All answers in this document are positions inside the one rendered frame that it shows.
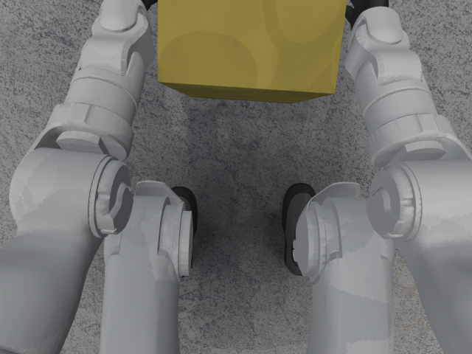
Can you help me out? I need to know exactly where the robot right forearm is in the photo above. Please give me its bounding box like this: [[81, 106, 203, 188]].
[[344, 7, 472, 170]]

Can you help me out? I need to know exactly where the right robot upper arm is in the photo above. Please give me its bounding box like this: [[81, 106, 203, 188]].
[[366, 159, 472, 354]]

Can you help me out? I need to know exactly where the carton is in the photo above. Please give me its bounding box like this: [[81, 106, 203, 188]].
[[157, 0, 347, 104]]

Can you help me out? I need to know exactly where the robot left shin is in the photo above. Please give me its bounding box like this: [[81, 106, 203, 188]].
[[104, 181, 182, 263]]

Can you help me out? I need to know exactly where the left robot upper arm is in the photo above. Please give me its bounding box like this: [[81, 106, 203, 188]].
[[0, 147, 133, 354]]

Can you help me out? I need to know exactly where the robot right foot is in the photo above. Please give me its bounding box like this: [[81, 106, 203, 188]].
[[282, 183, 316, 276]]

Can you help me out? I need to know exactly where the right robot hand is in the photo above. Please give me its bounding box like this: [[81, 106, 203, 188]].
[[345, 0, 389, 31]]

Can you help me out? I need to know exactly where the robot left forearm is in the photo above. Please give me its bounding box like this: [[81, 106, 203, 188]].
[[9, 0, 156, 220]]

